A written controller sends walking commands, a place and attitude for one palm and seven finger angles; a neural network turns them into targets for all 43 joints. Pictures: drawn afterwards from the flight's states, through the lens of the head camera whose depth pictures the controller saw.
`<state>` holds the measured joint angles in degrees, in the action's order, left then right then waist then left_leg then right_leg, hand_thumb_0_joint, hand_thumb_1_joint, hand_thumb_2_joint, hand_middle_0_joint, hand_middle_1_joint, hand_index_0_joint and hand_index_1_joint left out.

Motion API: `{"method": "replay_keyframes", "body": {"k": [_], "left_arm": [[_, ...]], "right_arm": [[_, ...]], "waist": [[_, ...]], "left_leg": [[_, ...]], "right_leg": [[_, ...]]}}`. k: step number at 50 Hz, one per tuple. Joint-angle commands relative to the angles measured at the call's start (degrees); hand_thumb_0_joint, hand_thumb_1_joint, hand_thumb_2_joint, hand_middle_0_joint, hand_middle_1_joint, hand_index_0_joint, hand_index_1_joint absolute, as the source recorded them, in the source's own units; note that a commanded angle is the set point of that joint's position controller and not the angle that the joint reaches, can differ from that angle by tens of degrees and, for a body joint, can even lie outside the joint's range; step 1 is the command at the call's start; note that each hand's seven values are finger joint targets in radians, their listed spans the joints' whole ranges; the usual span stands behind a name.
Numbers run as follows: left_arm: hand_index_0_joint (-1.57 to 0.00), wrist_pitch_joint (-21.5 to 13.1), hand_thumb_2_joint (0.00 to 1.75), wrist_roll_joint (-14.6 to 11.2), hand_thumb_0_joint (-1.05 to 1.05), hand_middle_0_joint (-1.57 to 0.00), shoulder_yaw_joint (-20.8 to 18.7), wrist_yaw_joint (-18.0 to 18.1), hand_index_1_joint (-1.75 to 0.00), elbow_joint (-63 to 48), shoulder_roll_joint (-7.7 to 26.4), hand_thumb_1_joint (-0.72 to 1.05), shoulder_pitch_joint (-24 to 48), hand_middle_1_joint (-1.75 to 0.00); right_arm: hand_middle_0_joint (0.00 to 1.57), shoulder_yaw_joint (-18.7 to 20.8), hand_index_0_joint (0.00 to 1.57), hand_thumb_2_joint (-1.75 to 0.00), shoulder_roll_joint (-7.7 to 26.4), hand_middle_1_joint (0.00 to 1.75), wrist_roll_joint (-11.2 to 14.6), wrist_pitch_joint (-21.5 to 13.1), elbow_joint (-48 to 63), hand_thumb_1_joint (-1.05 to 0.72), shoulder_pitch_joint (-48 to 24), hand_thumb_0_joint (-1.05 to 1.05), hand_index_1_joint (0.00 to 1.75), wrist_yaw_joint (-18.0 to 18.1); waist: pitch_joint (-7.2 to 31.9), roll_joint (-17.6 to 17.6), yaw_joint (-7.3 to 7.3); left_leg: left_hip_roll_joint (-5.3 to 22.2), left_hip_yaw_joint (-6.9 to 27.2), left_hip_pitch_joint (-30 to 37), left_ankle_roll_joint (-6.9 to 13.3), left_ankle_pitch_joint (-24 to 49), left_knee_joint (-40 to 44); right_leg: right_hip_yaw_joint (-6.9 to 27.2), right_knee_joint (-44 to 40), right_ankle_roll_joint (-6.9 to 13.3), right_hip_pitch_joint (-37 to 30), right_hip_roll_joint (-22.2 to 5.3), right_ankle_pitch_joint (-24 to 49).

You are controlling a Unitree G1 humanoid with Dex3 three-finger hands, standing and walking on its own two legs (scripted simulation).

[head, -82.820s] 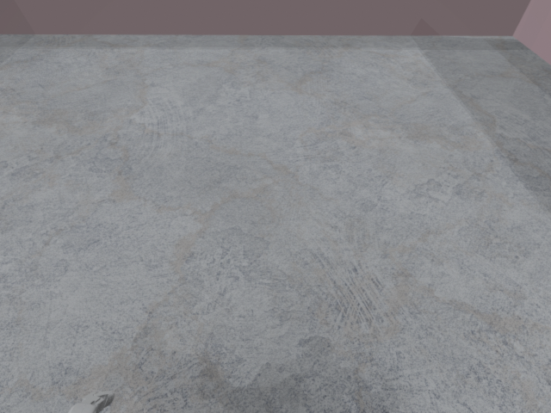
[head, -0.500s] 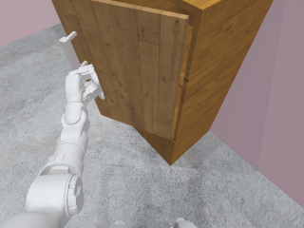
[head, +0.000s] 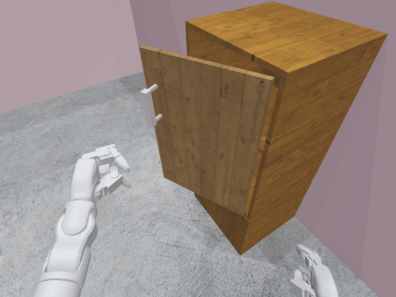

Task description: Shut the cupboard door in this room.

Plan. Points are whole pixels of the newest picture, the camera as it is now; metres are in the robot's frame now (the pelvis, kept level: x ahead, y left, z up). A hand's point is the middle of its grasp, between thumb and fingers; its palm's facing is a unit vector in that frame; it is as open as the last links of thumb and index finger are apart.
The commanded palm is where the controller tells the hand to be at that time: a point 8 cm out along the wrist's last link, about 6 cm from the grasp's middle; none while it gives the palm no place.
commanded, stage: draw the hand back to the body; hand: left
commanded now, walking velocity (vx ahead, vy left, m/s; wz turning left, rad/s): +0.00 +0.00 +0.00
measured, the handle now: (153, 105) +0.66 +0.19 +0.04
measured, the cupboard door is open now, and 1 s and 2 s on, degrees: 26 26 26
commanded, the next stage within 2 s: step back with the hand held close in 0.90 s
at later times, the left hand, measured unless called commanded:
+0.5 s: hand (35, 205) +0.21 +0.27 +0.17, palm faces +0.46 -0.79 -0.40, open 5.9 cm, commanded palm +0.16 +0.30 +0.19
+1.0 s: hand (37, 201) +0.21 +0.26 +0.18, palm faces +0.47 -0.78 -0.41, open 7.4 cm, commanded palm +0.17 +0.29 +0.19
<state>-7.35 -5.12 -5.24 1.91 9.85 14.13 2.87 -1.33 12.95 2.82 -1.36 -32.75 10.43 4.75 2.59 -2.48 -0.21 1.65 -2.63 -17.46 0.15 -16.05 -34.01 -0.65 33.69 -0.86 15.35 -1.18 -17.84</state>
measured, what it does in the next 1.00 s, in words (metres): stands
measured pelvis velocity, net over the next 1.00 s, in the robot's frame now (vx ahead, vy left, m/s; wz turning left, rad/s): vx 0.03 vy -0.01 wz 0.01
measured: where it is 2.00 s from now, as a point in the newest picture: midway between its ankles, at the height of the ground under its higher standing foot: outside the picture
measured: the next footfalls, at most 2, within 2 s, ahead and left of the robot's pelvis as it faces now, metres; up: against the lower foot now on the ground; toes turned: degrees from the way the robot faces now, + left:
left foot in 1.94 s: -0.02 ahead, +0.12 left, +0.00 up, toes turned +10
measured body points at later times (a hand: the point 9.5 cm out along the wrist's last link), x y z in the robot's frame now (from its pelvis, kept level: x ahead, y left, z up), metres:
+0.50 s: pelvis +0.02 +0.00 +0.01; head -0.01 -0.03 +0.46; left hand +0.18 +0.31 +0.19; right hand +0.20 -0.21 -0.08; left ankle +0.02 +0.12 -0.73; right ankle +0.00 -0.13 -0.73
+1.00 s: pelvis +0.03 -0.01 +0.01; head +0.00 -0.04 +0.46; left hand +0.18 +0.30 +0.20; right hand +0.22 -0.23 -0.07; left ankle +0.02 +0.12 -0.73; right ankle +0.00 -0.13 -0.73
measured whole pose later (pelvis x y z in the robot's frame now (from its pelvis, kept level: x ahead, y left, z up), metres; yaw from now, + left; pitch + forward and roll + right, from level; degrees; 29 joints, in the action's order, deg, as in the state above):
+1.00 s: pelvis +0.03 -0.01 +0.01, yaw +0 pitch -4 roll +0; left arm -5.9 -3.4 -20.0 6.6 -21.1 19.7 -27.0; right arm -0.5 12.8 0.4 -6.7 -36.8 11.5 4.8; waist 0.2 -4.1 -3.2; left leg 2.0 -2.2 -6.3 -0.7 -14.0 -24.5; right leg -1.3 23.4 -0.3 3.7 -0.6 -15.5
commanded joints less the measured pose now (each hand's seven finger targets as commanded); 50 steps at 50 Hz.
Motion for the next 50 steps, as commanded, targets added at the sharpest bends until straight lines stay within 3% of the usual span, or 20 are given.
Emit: {"method": "replay_keyframes", "body": {"k": [1, 3, 5, 6, 7, 11, 15, 19, 26, 29, 31, 35, 39, 43, 45, 50], "left_arm": [[-0.89, -2.08, 0.9, 1.18, 0.0, -0.89, -5.04, 2.99, -1.05, -19.26, 9.95, 0.9, 14.99, -1.05], [-0.83, -1.73, 0.9, 1.49, 0.0, -0.83, -5.49, 3.6, -0.99, -23.04, 10.18, 0.9, 12.02, -0.99], [-0.78, -1.4, 0.9, 1.66, 0.0, -0.78, -6.2, 3.91, -0.93, -25.78, 10.63, 0.9, 7.11, -0.93], [-0.75, -1.12, 0.9, 1.56, 0.0, -0.75, -5.47, 3.97, -0.9, -26.99, 9.78, 0.9, 5.36, -0.9], [-0.72, -1.15, 0.9, 1.78, 0.0, -0.72, -6.65, 4.2, -0.87, -28.84, 10.78, 0.9, 4.42, -0.87], [-0.61, -0.54, 0.9, 1.61, 0.0, -0.61, -9.21, 4.45, -0.75, -31.62, 11.38, 0.9, -4.12, -0.75], [-0.5, -0.55, 0.9, 1.57, 0.0, -0.5, -13.85, 4.61, -0.63, -34.08, 13.85, 0.9, -10.03, -0.63], [-0.39, -1.01, 0.9, 1.7, 0.0, -0.39, -18.5, 5.04, -0.51, -39.17, 16.62, 0.9, -16.9, -0.51], [-0.2, -1.76, 0.9, 1.43, 0.0, -0.2, -23.46, 5.64, -0.3, -44.13, 18.14, 0.9, -27.0, -0.3], [-0.2, -1.27, 0.9, 1.61, 0.0, -0.2, -19.36, 5.32, -0.3, -40.19, 14.2, 0.9, -24.75, -0.3], [-0.2, -1.25, 0.9, 1.79, 0.0, -0.2, -19.52, 5.63, -0.3, -39.3, 14.67, 0.9, -22.45, -0.3], [-0.2, -1.58, 0.9, 1.94, 0.0, -0.2, -20.12, 5.8, -0.3, -39.74, 15.68, 0.9, -21.17, -0.3], [-0.2, -2.17, 0.9, 2.24, 0.0, -0.2, -22.47, 6.18, -0.3, -43.33, 18.36, 0.9, -22.82, -0.3], [-0.2, -2.17, 0.9, 2.3, 0.0, -0.2, -22.31, 6.25, -0.3, -44.7, 17.63, 0.9, -24.52, -0.3], [-0.2, -1.83, 0.9, 2.1, 0.0, -0.2, -22.13, 5.98, -0.3, -43.32, 16.96, 0.9, -25.23, -0.3], [-0.2, -1.21, 0.9, 1.32, 0.0, -0.2, -21.44, 5.16, -0.3, -39.17, 15.36, 0.9, -25.96, -0.3]], "right_arm": [[0.2, 1.21, 0.2, -0.9, 5.77, 0.3, -0.29, -2.04, 7.45, -0.9, -6.05, 0.0, 0.3, 1.17], [0.2, 0.98, 0.2, -0.9, 5.65, 0.3, -0.61, -2.58, 7.35, -0.9, -6.39, 0.0, 0.3, 1.09], [0.2, 0.66, 0.2, -0.9, 5.73, 0.3, -0.93, -3.12, 7.28, -0.9, -6.54, 0.0, 0.3, 0.91], [0.2, 0.57, 0.2, -0.9, 5.65, 0.3, -1.08, -3.35, 7.32, -0.9, -6.86, 0.0, 0.3, 0.83], [0.2, 0.64, 0.2, -0.9, 5.74, 0.3, -1.31, -3.65, 7.18, -0.9, -7.0, 0.0, 0.3, 0.76], [0.2, 0.82, 0.2, -0.9, 5.67, 0.3, -1.68, -4.03, 6.9, -0.9, -7.63, 0.0, 0.3, 0.42], [0.2, 0.93, 0.2, -0.9, 5.63, 0.3, -1.89, -4.18, 6.66, -0.9, -8.06, 0.0, 0.3, 0.28], [0.2, 1.58, 0.2, -0.9, 5.62, 0.3, -2.11, -4.99, 6.38, -0.9, -7.94, 0.0, 0.3, 0.19], [0.2, 2.31, 0.2, -0.9, 5.2, 0.3, -2.08, -6.77, 6.11, -0.9, -7.27, 0.0, 0.3, 0.02], [0.2, 2.61, 0.2, -0.9, 5.77, 0.3, -1.96, -7.25, 5.11, -0.9, -6.81, 0.0, 0.3, 0.2], [0.2, 2.85, 0.2, -0.9, 6.14, 0.3, -2.01, -7.42, 4.74, -0.9, -6.32, 0.0, 0.3, 0.51], [0.2, 2.9, 0.2, -0.9, 6.13, 0.3, -2.13, -7.75, 4.96, -0.9, -6.56, 0.0, 0.3, 0.95], [0.2, 2.83, 0.2, -0.9, 5.84, 0.3, -2.42, -8.41, 4.92, -0.9, -7.17, 0.0, 0.3, 1.07], [0.2, 2.32, 0.2, -0.9, 5.02, 0.3, -2.51, -8.79, 4.98, -0.9, -7.14, 0.0, 0.3, 0.77], [0.2, 2.24, 0.2, -0.9, 5.06, 0.3, -2.45, -8.7, 5.03, -0.9, -7.02, 0.0, 0.3, 0.69], [0.2, 2.56, 0.2, -0.9, 5.31, 0.3, -2.09, -7.64, 5.23, -0.9, -6.66, 0.0, 0.3, 0.6]], "waist": [[5.01, -1.22, 0.35], [5.08, -4.0, 0.05], [5.51, -4.19, -0.59], [4.56, -3.53, -0.62], [5.56, -2.5, -0.75], [3.31, 0.28, -1.42], [1.93, 0.89, -2.34], [3.91, -2.52, -3.21], [1.12, -0.83, -3.51], [-3.82, 1.36, -2.07], [-4.03, 0.99, -1.94], [-0.83, 2.37, -2.6], [3.58, -1.84, -3.7], [1.86, -3.76, -3.59], [0.01, -3.46, -3.48], [-3.09, 2.34, -3.0]], "left_leg": [[-0.82, 0.74, 8.84, 0.94, 3.19, 10.04], [-0.72, 0.9, 10.84, 0.66, 4.36, 11.34], [-0.51, 1.13, 11.98, 0.54, 6.56, 12.54], [-0.48, 1.3, 11.98, 0.47, 7.18, 12.94], [-0.5, 1.25, 12.93, 0.49, 7.87, 13.3], [-0.35, 1.02, 12.54, 0.5, 9.67, 14.12], [-0.69, 0.79, 11.54, 0.49, 9.53, 14.75], [-0.85, 0.12, 12.64, 0.48, 13.54, 13.51], [-0.73, -0.43, 11.45, 0.6, 14.51, 12.68], [-0.65, -0.74, 11.14, 0.97, 11.52, 13.13], [-0.74, -0.77, 11.29, 1.16, 9.57, 13.4], [-1.13, -0.58, 12.39, 1.58, 9.7, 13.52], [-1.6, -0.93, 13.54, 1.54, 12.69, 12.59], [-1.49, -1.16, 12.69, 0.95, 14.95, 12.21], [-1.24, -1.17, 11.97, 0.83, 15.11, 12.44], [-0.65, -1.29, 11.37, 1.1, 13.56, 13.02]], "right_leg": [[-0.85, -10.62, 1.38, -2.05, 1.7, 5.32], [-1.26, -11.42, 1.64, -3.54, 1.9, 6.46], [-1.61, -12.17, 1.72, -5.54, 1.91, 8.26], [-1.81, -12.32, 1.73, -6.09, 1.97, 8.79], [-1.93, -12.66, 1.61, -6.55, 2.11, 9.45], [-2.09, -13.57, 1.34, -8.18, 1.96, 10.71], [-2.17, -14.4, 1.19, -9.27, 1.71, 10.38], [-2.09, -13.96, 1.2, -10.79, 1.64, 14.1], [-2.34, -13.9, 0.83, -9.41, 1.51, 14.83], [-2.21, -15.53, 0.42, -5.86, 1.48, 11.85], [-2.01, -15.72, 0.27, -5.0, 1.4, 9.61], [-1.78, -15.44, 0.23, -6.68, 1.14, 9.36], [-1.32, -14.69, 0.56, -9.73, 1.05, 13.16], [-1.87, -13.89, 0.69, -9.5, 1.2, 15.71], [-1.86, -14.16, 0.63, -9.11, 1.17, 15.8], [-1.85, -15.21, 0.15, -7.27, 1.43, 13.98]]}}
